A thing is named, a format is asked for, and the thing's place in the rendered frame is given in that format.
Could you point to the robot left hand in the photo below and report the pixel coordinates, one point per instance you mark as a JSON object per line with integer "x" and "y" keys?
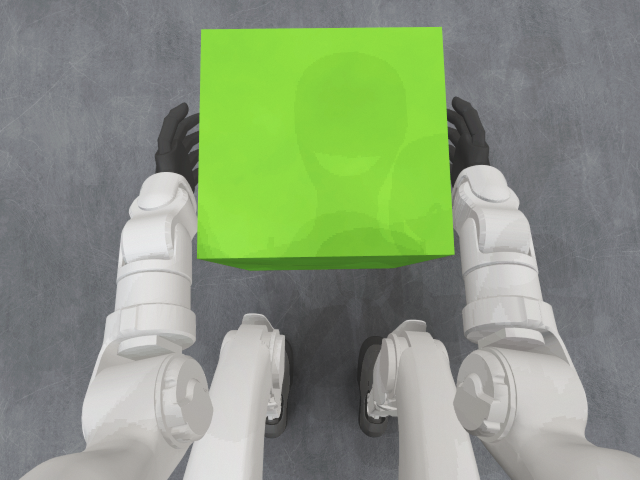
{"x": 174, "y": 146}

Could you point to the robot right hand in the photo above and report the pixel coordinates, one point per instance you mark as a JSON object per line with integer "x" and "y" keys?
{"x": 468, "y": 138}

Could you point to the robot left forearm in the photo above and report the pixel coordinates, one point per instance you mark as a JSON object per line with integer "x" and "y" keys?
{"x": 153, "y": 314}

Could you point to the robot right thigh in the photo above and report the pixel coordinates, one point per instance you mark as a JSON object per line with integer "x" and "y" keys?
{"x": 433, "y": 445}

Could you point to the carton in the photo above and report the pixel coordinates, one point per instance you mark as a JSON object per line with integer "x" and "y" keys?
{"x": 323, "y": 148}

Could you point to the left robot upper arm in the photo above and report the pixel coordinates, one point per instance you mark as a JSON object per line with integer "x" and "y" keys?
{"x": 139, "y": 419}

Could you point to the robot right forearm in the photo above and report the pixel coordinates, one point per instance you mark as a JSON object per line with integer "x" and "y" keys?
{"x": 504, "y": 304}

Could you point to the right robot upper arm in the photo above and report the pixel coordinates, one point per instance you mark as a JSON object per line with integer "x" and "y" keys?
{"x": 529, "y": 411}

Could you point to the robot left foot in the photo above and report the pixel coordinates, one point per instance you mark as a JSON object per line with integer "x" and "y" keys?
{"x": 274, "y": 427}

